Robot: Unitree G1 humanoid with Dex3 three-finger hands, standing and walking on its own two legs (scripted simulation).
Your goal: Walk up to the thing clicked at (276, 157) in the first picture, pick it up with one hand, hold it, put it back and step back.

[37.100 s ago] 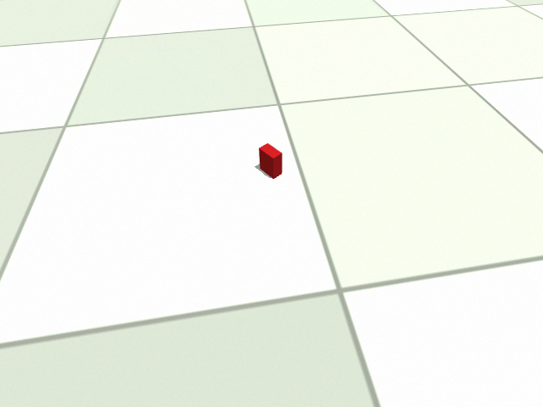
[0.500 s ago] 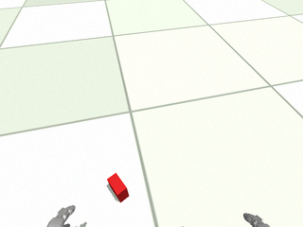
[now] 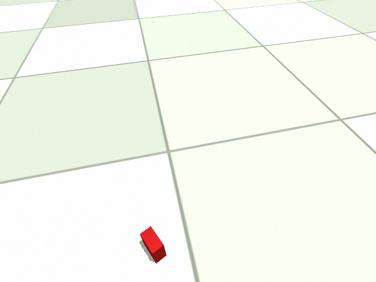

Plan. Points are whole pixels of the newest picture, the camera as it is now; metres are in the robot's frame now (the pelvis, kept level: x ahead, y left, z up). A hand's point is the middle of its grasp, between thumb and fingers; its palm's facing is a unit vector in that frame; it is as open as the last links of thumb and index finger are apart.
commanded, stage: stand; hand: left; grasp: from the side
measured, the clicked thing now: (153, 244) +0.45 +0.22 -0.70
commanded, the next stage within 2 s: step back in 1.48 s
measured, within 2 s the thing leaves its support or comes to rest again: neither
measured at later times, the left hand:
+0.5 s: hand out of the picture +0.05 +0.24 -0.15, palm faces +0.00 -0.94 -0.35, open 7.4 cm
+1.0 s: hand out of the picture +0.07 +0.24 -0.15, palm faces -0.01 -0.94 -0.34, open 7.4 cm
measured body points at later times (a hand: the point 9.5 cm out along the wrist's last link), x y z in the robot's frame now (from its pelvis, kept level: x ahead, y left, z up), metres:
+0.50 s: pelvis -0.01 -0.01 +0.01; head -0.01 -0.02 +0.46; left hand +0.05 +0.29 -0.13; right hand +0.05 -0.30 -0.14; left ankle +0.00 +0.13 -0.74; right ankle +0.01 -0.14 -0.74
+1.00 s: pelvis +0.00 -0.01 +0.01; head +0.01 -0.02 +0.46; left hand +0.07 +0.28 -0.13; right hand +0.06 -0.31 -0.13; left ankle +0.00 +0.13 -0.74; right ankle +0.01 -0.14 -0.74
